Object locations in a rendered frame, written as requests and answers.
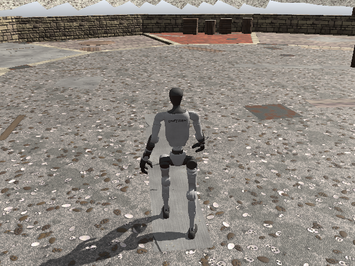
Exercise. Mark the robot left forearm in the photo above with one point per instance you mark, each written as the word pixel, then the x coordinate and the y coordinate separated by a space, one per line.
pixel 148 150

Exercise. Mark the robot right forearm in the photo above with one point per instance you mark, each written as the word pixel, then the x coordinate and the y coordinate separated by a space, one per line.
pixel 202 141

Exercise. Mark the robot left shin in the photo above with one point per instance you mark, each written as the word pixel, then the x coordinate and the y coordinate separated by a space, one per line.
pixel 165 194

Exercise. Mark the left robot thigh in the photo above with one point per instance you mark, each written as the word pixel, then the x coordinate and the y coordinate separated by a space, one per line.
pixel 164 162

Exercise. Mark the left robot upper arm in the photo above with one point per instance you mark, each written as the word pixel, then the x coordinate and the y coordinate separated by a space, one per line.
pixel 156 127

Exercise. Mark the robot right hand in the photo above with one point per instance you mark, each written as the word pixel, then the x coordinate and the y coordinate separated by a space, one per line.
pixel 197 145

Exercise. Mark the right robot upper arm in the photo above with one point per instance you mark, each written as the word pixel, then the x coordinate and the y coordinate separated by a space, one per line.
pixel 197 125

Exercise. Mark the robot left hand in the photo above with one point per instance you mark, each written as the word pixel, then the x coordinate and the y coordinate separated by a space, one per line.
pixel 143 167

